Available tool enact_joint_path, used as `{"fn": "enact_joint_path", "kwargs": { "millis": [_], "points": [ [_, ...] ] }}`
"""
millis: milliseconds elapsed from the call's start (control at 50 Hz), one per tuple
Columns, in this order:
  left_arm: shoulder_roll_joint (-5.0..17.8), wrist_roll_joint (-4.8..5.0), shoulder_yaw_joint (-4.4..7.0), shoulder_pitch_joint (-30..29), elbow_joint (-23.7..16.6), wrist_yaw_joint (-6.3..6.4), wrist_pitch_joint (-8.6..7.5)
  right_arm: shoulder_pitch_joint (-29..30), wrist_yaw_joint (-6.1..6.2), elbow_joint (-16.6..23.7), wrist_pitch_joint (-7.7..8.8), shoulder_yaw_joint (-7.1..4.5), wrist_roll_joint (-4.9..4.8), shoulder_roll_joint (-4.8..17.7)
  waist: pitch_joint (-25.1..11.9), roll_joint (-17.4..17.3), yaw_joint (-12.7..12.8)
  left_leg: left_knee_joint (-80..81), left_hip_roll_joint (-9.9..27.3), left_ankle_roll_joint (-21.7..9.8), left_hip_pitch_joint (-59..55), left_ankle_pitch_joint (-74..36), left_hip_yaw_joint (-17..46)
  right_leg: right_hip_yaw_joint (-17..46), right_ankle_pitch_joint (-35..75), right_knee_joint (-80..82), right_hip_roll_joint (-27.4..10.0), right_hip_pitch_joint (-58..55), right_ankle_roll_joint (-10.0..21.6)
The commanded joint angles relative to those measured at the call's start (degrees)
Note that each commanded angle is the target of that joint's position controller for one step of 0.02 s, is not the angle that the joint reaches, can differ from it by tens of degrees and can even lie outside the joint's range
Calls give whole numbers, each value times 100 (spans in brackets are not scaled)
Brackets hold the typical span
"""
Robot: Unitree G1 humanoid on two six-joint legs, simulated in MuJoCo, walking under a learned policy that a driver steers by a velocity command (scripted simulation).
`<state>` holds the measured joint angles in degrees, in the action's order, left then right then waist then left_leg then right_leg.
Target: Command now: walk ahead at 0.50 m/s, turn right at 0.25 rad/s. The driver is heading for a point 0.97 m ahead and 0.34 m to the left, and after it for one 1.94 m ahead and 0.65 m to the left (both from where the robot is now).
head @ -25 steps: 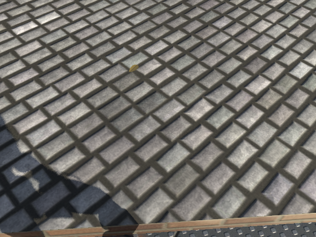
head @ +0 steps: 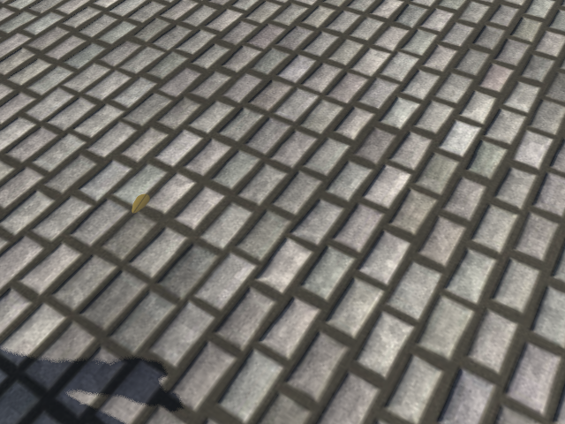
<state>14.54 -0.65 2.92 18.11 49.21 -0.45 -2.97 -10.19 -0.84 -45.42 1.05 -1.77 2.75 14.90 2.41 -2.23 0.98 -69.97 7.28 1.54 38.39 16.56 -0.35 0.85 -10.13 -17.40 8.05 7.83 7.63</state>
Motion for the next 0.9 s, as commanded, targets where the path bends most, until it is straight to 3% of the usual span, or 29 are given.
{"fn": "enact_joint_path", "kwargs": {
  "millis": [20,60,100,120,160,180,200,220,240,280,300,320,340,360,380,400,420,440,480,520,560,600,640,700,780,820,860,880,900],
  "points": [
    [746,-19,148,682,-68,42,-124,128,50,353,-86,-124,9,317,-205,605,95,-1905,-48,-26,1670,266,-204,1665,1510,547,-1878,-972,997],
    [750,-47,128,958,55,74,-138,585,77,574,-88,-106,-24,257,65,400,144,-2798,-36,-146,2899,633,-129,1743,776,603,-2051,-1354,1018],
    [622,-114,56,1276,278,122,-141,1004,113,842,-90,17,-56,-18,353,403,160,-3906,-157,-354,4020,1228,-7,1647,867,460,-2220,-1567,904],
    [580,-145,21,1349,355,134,-161,1172,125,982,-86,71,-109,-99,414,400,141,-4070,-270,-470,4306,1394,90,1472,749,507,-2219,-1544,770],
    [510,-131,-61,1392,554,139,-205,1692,128,1356,-87,219,-94,-213,652,304,105,-3200,-391,-599,4224,1422,-44,1012,259,900,-1989,-1078,429],
    [472,-144,-104,1491,704,178,-222,1904,131,1537,-106,277,-66,-302,670,458,123,-3168,-485,-630,4194,1558,-257,864,564,1086,-1962,-1021,401],
    [598,-77,-108,1236,649,236,-197,1685,89,1619,-158,330,-19,-256,519,317,-120,-2235,-283,-713,3384,1296,-415,567,1210,1480,-2026,-746,371],
    [558,-47,-132,1106,673,245,-186,1583,43,1618,-205,349,-2,-202,396,252,-147,-1619,-290,-762,2541,983,-623,188,1863,1708,-1917,-528,327],
    [469,31,-201,858,541,232,-187,1327,-11,1485,-217,375,-81,-233,145,165,-219,-900,-400,-890,1437,669,-938,-275,3349,1640,-1785,-322,273],
    [865,184,-156,804,446,234,-218,695,-27,1239,-212,348,-131,-154,-503,574,-476,-11,-904,-1032,-487,343,-1413,-607,7579,816,-1944,-274,227],
    [1066,100,-86,826,455,249,-169,141,-21,1051,-204,273,-105,-28,-914,918,-696,258,-1177,-1082,-920,628,-1441,-642,8837,-113,-2112,-808,170],
    [1184,13,-9,783,443,238,-103,-636,-13,805,-189,184,-175,148,-1368,1292,-964,713,-1424,-1179,-1443,1016,-1255,-616,9566,-1309,-2213,-1244,109],
    [1312,64,75,575,328,196,-77,-1291,-29,606,-144,47,-152,407,-1708,1230,-1355,1646,-1402,-1434,-2334,844,-491,-762,8928,-2894,-2055,-1028,-70],
    [785,117,-14,598,-34,101,-159,-1548,-16,379,-100,-180,-127,1035,-1771,-87,-1145,3254,-253,-2055,-3457,1524,2438,-695,4221,-5442,-1112,940,-393],
    [750,-174,25,423,-405,-97,-260,-1233,67,359,-188,-349,-253,1478,-2115,-1161,-779,4962,665,-2462,-4053,69,5841,59,-235,-7388,-38,2617,-588],
    [546,-284,-47,469,-581,-181,-353,-651,100,451,-110,-363,-300,1321,-1777,-370,-314,5043,801,-2369,-3650,251,5581,702,-116,-7980,-479,3081,-465],
    [399,-243,-92,237,-648,-157,-360,-605,96,293,-39,-294,-253,913,-994,404,-224,4992,654,-2212,-2791,609,4924,491,-123,-8219,-589,3285,-445],
    [157,-208,-147,76,-761,-57,-301,-533,83,132,51,-233,-141,608,-301,909,22,4869,481,-1918,-1980,299,3906,415,-173,-7973,-872,3458,-384],
    [-32,-176,-216,-170,-1065,106,-65,-487,50,-90,223,-110,-107,157,35,517,285,4883,11,-1747,-1210,-774,2709,310,-587,-8275,-1044,3660,-345],
    [-65,-221,-268,-178,-1247,163,111,-539,-17,-217,367,-139,-234,257,16,337,479,4951,-456,-1544,-1040,-1177,1727,297,-577,-7491,-1190,3721,-356],
    [238,-275,-203,-406,-1332,92,106,-475,14,64,397,-188,-248,474,-131,424,323,5326,-775,-1386,-1107,-1838,1313,-54,-40,-5709,-1266,3140,-561],
    [221,-252,-210,-1053,-1580,34,113,-1102,88,-40,414,-247,-298,607,-202,157,-67,5473,-669,-1161,-1908,-3411,1372,-305,457,-4825,-1213,3420,-738],
    [97,-222,-258,-1495,-1676,1,119,-1605,172,-95,343,-314,-353,690,-383,39,-403,5366,-632,-915,-3047,-4113,1415,-317,830,-3981,-1121,3781,-864],
    [109,-168,-290,-2058,-1787,-61,116,-1997,237,-81,232,-356,-331,721,-451,-170,-705,5328,-520,-869,-4126,-4329,1623,-314,977,-3106,-937,4071,-936],
    [275,-116,-327,-2718,-2013,-122,42,-2134,290,-39,174,-394,-221,799,-233,-270,-832,5266,-287,-998,-4684,-4325,2042,-280,858,-2054,-745,3928,-831],
    [425,-95,-291,-2396,-1939,-107,-14,-1812,317,39,203,-423,-204,922,-312,-269,-552,4959,-315,-870,-4447,-5082,1998,-235,779,-1440,-547,2846,-630],
    [758,-69,-154,-1286,-1571,8,-66,-1488,265,112,280,-443,-201,1072,-750,-263,-64,3979,-439,-632,-3947,-6148,2040,-234,551,-1175,-287,1020,-414],
    [907,-50,-76,-325,-1365,104,-147,-1212,203,177,352,-447,-243,1115,-1115,-241,485,2954,-573,-562,-3472,-5740,1991,65,1001,-831,-663,-225,-244],
    [1168,-180,22,587,-1240,230,-198,-1194,139,340,427,-342,-283,747,-1821,242,764,1630,-825,-619,-2661,-3550,1718,966,350,-961,-1753,-1663,-25]
  ]
}}
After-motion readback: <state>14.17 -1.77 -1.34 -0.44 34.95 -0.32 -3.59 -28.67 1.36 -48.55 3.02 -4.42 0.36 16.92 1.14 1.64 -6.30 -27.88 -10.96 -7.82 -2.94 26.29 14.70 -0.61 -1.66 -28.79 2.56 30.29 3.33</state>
